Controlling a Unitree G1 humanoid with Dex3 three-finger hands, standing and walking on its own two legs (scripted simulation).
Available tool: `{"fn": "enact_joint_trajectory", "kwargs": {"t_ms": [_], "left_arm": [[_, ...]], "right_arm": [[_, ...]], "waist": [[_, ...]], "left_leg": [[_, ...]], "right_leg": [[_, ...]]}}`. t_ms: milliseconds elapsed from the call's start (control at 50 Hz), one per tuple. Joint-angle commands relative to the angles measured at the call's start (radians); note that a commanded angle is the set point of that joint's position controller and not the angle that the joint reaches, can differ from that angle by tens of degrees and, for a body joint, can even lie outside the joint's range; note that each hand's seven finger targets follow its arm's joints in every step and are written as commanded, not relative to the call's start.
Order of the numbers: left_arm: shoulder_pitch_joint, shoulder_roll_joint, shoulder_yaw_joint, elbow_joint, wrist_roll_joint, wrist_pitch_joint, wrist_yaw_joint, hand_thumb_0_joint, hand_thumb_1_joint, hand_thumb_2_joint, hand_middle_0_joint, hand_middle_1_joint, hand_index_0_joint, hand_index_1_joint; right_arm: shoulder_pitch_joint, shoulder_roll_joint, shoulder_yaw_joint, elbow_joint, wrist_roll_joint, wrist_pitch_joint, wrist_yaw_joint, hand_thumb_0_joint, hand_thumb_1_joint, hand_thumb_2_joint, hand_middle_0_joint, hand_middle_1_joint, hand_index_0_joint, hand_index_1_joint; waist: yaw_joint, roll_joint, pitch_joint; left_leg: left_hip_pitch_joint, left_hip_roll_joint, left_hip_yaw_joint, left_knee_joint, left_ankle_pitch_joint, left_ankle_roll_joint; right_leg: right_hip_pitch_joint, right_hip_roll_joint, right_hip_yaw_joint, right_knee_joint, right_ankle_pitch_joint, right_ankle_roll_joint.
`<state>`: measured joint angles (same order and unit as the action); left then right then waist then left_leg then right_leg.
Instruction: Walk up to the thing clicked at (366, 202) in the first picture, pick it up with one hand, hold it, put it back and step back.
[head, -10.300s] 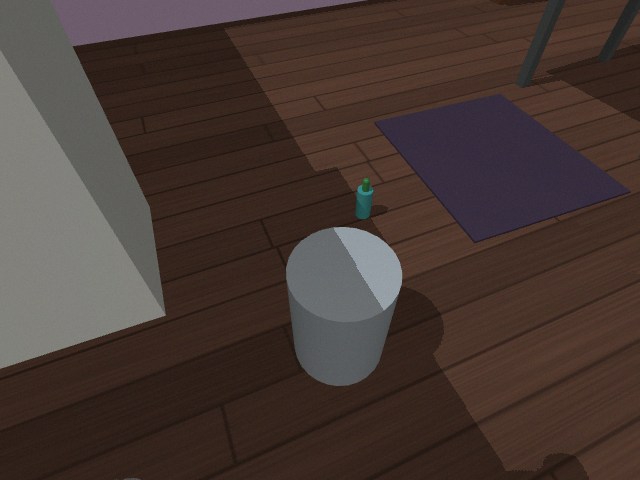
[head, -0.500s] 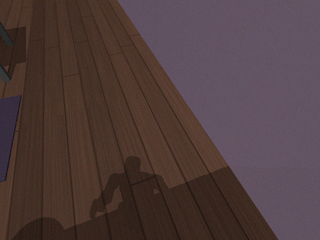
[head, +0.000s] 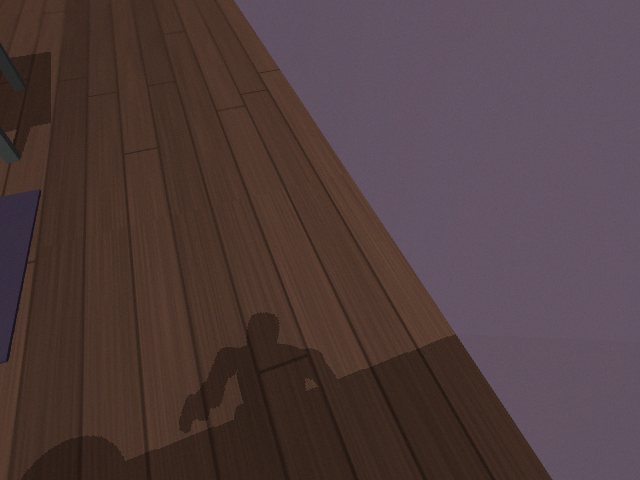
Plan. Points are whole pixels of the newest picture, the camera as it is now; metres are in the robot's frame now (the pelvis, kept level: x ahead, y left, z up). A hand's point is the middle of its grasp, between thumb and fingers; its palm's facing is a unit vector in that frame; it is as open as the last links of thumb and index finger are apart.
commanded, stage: stand
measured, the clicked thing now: out of the picture +0.10 +1.24 -0.68
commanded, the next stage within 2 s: walk up in 0.06 s
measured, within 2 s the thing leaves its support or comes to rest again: neither
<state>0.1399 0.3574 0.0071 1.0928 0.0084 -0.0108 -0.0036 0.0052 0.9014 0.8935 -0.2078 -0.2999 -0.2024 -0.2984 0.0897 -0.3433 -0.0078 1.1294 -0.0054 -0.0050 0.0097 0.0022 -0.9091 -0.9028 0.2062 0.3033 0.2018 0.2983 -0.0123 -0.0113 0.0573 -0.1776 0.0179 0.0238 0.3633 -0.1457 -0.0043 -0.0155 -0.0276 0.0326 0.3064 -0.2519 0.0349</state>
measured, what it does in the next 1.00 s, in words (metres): walks ahead, turning left: left foot, then right foot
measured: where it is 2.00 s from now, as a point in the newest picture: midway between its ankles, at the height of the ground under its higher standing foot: (247, 284)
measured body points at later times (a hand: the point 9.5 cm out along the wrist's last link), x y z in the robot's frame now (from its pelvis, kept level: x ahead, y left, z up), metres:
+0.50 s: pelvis +0.12 +0.09 -0.01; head +0.13 +0.12 +0.44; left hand +0.12 +0.44 -0.14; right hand +0.24 -0.22 -0.10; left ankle +0.14 +0.20 -0.75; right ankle +0.08 -0.08 -0.67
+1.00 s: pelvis +0.40 +0.11 -0.01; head +0.42 +0.10 +0.44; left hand +0.39 +0.44 -0.11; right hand +0.55 -0.18 -0.14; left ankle +0.30 +0.21 -0.67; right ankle +0.47 +0.01 -0.75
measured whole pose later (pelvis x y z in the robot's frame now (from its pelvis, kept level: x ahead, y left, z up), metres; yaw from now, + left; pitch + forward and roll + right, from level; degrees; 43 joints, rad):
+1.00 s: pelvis +0.40 +0.11 -0.01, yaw +18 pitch -2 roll -1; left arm 0.22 0.36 0.05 0.88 0.00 -0.11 -0.07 0.00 0.90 0.89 -0.21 -0.30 -0.20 -0.30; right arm 0.30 -0.43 -0.05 0.91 0.00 -0.06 0.05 0.01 -0.91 -0.90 0.21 0.30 0.20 0.30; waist 0.01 0.08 0.08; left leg -0.38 0.02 -0.04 1.11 -0.35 0.04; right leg -0.26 -0.04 -0.13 0.51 -0.22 -0.02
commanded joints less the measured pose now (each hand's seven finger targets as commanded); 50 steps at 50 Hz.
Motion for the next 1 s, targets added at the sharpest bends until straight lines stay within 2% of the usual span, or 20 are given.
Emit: {"fn": "enact_joint_trajectory", "kwargs": {"t_ms": [0,20,40,60,100,160,200,260,320,360,400,460,660,740,800,820,840,860,920,980], "left_arm": [[-0.011,0.208,0.041,-0.051,0.005,-0.013,0.015,0.0,0.9,0.9,-0.2,-0.3,-0.2,-0.3],[-0.007,0.21,0.042,-0.053,0.005,-0.014,0.015,0.0,0.9,0.9,-0.2,-0.3,-0.2,-0.3],[0.044,0.344,0.11,-0.094,0.009,-0.038,-0.009,0.0,0.9,0.9,-0.2,-0.3,-0.2,-0.3],[0.098,0.344,0.121,-0.082,0.02,-0.043,-0.017,0.0,0.9,0.9,-0.2,-0.3,-0.2,-0.3],[0.172,0.401,0.155,-0.091,0.028,-0.054,-0.01,0.0,0.9,0.9,-0.2,-0.3,-0.2,-0.3],[-0.007,0.356,0.148,-0.183,0.033,-0.074,-0.006,0.0,0.9,0.9,-0.2,-0.3,-0.2,-0.3],[-0.02,0.352,0.144,-0.202,0.037,-0.08,-0.016,0.0,0.9,0.9,-0.2,-0.3,-0.2,-0.3],[-0.009,0.36,0.133,-0.214,0.033,-0.079,-0.035,0.0,0.9,0.9,-0.2,-0.3,-0.2,-0.3],[0.026,0.297,0.097,-0.213,0.021,-0.073,-0.037,0.0,0.9,0.9,-0.2,-0.3,-0.2,-0.3],[-0.012,0.259,0.085,-0.263,-0.007,-0.073,-0.038,0.0,0.9,0.9,-0.2,-0.3,-0.2,-0.3],[-0.011,0.319,0.072,-0.239,-0.012,-0.073,-0.04,0.0,0.9,0.9,-0.2,-0.3,-0.2,-0.3],[0.104,0.329,0.087,-0.182,-0.013,-0.055,-0.058,0.0,0.9,0.9,-0.2,-0.3,-0.2,-0.3],[-0.052,0.271,0.109,-0.258,0.006,-0.061,-0.094,0.0,0.9,0.9,-0.2,-0.3,-0.2,-0.3],[-0.09,0.24,0.105,-0.267,0.002,-0.074,-0.089,0.0,0.9,0.9,-0.2,-0.3,-0.2,-0.3],[0.15,0.271,0.13,-0.203,-0.002,-0.088,-0.063,0.0,0.9,0.9,-0.2,-0.3,-0.2,-0.3],[0.296,0.339,0.156,-0.182,0.009,-0.095,-0.049,0.0,0.9,0.9,-0.2,-0.3,-0.2,-0.3],[0.343,0.421,0.172,-0.194,0.01,-0.105,-0.044,0.0,0.9,0.9,-0.2,-0.3,-0.2,-0.3],[0.286,0.437,0.166,-0.213,-0.007,-0.103,-0.039,0.0,0.9,0.9,-0.2,-0.3,-0.2,-0.3],[0.155,0.327,0.132,-0.248,-0.012,-0.107,-0.033,0.0,0.9,0.9,-0.2,-0.3,-0.2,-0.3],[0.118,0.304,0.121,-0.271,-0.005,-0.115,-0.035,0.0,0.9,0.9,-0.2,-0.3,-0.2,-0.3]], "right_arm": [[-0.034,-0.22,-0.043,-0.058,0.0,-0.022,-0.013,0.0,-0.9,-0.9,0.2,0.3,0.2,0.3],[-0.031,-0.216,-0.041,-0.058,0.0,-0.023,-0.013,0.0,-0.9,-0.9,0.2,0.3,0.2,0.3],[0.002,-0.318,-0.118,-0.141,-0.018,-0.025,0.029,0.0,-0.9,-0.9,0.2,0.3,0.2,0.3],[-0.067,-0.321,-0.121,-0.165,-0.028,-0.018,0.046,0.0,-0.9,-0.9,0.2,0.3,0.2,0.3],[-0.221,-0.233,-0.104,-0.266,-0.045,-0.012,0.063,0.0,-0.9,-0.9,0.2,0.3,0.2,0.3],[-0.045,-0.279,-0.128,-0.25,-0.029,-0.022,0.087,0.0,-0.9,-0.9,0.2,0.3,0.2,0.3],[-0.027,-0.273,-0.134,-0.251,-0.028,-0.026,0.102,0.0,-0.9,-0.9,0.2,0.3,0.2,0.3],[-0.01,-0.243,-0.136,-0.26,-0.032,-0.029,0.114,0.0,-0.9,-0.9,0.2,0.3,0.2,0.3],[0.26,-0.302,-0.172,-0.174,-0.033,-0.042,0.087,0.0,-0.9,-0.9,0.2,0.3,0.2,0.3],[0.409,-0.49,-0.205,-0.186,0.001,-0.051,0.075,0.0,-0.9,-0.9,0.2,0.3,0.2,0.3],[0.24,-0.439,-0.185,-0.243,0.013,-0.052,0.055,0.0,-0.9,-0.9,0.2,0.3,0.2,0.3],[0.163,-0.339,-0.141,-0.273,0.02,-0.074,0.045,0.0,-0.9,-0.9,0.2,0.3,0.2,0.3],[0.223,-0.332,-0.133,-0.309,0.006,-0.102,0.049,0.0,-0.9,-0.9,0.2,0.3,0.2,0.3],[0.257,-0.322,-0.13,-0.314,0.003,-0.097,0.037,0.0,-0.9,-0.9,0.2,0.3,0.2,0.3],[0.248,-0.288,-0.119,-0.338,-0.009,-0.091,0.026,0.0,-0.9,-0.9,0.2,0.3,0.2,0.3],[0.289,-0.232,-0.096,-0.35,-0.008,-0.092,0.027,0.0,-0.9,-0.9,0.2,0.3,0.2,0.3],[0.339,-0.194,-0.083,-0.37,0.014,-0.094,0.027,0.0,-0.9,-0.9,0.2,0.3,0.2,0.3],[0.285,-0.292,-0.104,-0.343,0.006,-0.094,0.012,0.0,-0.9,-0.9,0.2,0.3,0.2,0.3],[0.245,-0.273,-0.098,-0.304,0.014,-0.093,0.026,0.0,-0.9,-0.9,0.2,0.3,0.2,0.3],[0.268,-0.252,-0.107,-0.285,-0.001,-0.07,0.054,0.0,-0.9,-0.9,0.2,0.3,0.2,0.3]], "waist": [[0.002,0.021,-0.052],[0.004,0.009,-0.058],[0.036,0.059,-0.153],[0.084,0.073,-0.077],[0.171,-0.194,0.066],[0.046,-0.083,0.056],[0.045,-0.144,0.05],[0.036,-0.145,0.064],[-0.101,0.084,-0.107],[-0.161,0.399,-0.158],[-0.06,0.086,-0.085],[0.021,0.113,-0.021],[-0.021,0.118,0.082],[-0.025,0.105,0.053],[0.097,-0.005,-0.115],[0.148,-0.143,-0.215],[0.125,-0.272,-0.247],[0.125,-0.16,-0.207],[0.059,-0.092,-0.036],[0.023,-0.134,0.001]], "left_leg": [[0.087,0.111,-0.106,-0.054,0.129,0.026],[0.099,0.113,-0.103,-0.052,0.135,0.027],[-0.027,0.056,-0.137,0.011,-0.385,0.071],[-0.254,0.042,-0.121,0.04,-0.471,0.047],[-0.654,0.014,-0.018,0.44,-0.269,0.016],[-0.579,0.118,-0.122,0.492,-0.201,-0.006],[-0.451,0.125,-0.063,0.386,-0.202,-0.01],[-0.227,0.081,0.028,0.238,-0.112,0.005],[0.265,-0.032,0.114,0.193,-0.115,0.059],[0.365,0.335,-0.743,-0.215,-0.517,0.28],[0.209,0.329,-0.549,-0.175,-0.496,0.249],[-0.006,0.215,-0.308,-0.192,-0.382,0.168],[-0.017,0.218,-0.207,-0.234,-0.277,0.199],[0.044,0.21,-0.148,-0.109,0.074,0.18],[-0.002,0.122,-0.059,0.323,0.313,0.12],[-0.195,0.037,-0.003,0.611,0.126,0.09],[-0.449,-0.076,-0.013,0.826,-0.338,0.057],[-0.504,-0.027,-0.112,0.916,-0.35,0.063],[-0.422,0.062,-0.134,0.8,-0.177,0.058],[-0.347,0.068,-0.096,0.636,-0.143,0.025]], "right_leg": [[-0.099,-0.103,0.047,-0.063,0.131,-0.052],[-0.107,-0.105,0.049,-0.064,0.133,-0.051],[0.011,-0.058,-0.013,0.033,-0.298,-0.091],[0.075,-0.098,0.046,0.011,-0.422,-0.122],[0.161,-0.384,0.358,-0.217,-0.555,-0.238],[0.098,-0.353,0.232,-0.198,-0.368,-0.253],[0.039,-0.295,0.084,-0.178,-0.287,-0.232],[-0.115,-0.232,-0.064,-0.091,-0.163,-0.191],[-0.332,-0.15,-0.212,0.408,0.181,-0.147],[-0.679,0.048,-0.083,0.918,-0.317,-0.084],[-0.664,-0.094,0.023,0.925,-0.153,-0.101],[-0.513,-0.126,-0.002,0.724,-0.041,-0.076],[-0.512,-0.096,-0.051,0.336,0.189,-0.038],[-0.413,-0.052,-0.087,0.254,0.176,-0.062],[-0.023,0.01,-0.127,0.159,0.116,-0.1],[0.202,-0.116,0.031,0.138,-0.049,-0.131],[0.35,-0.423,0.533,-0.011,-0.19,-0.227],[0.254,-0.475,0.656,-0.061,-0.226,-0.31],[-0.032,-0.304,0.24,-0.062,0.015,-0.255],[-0.158,-0.252,0.067,-0.103,0.063,-0.252]]}}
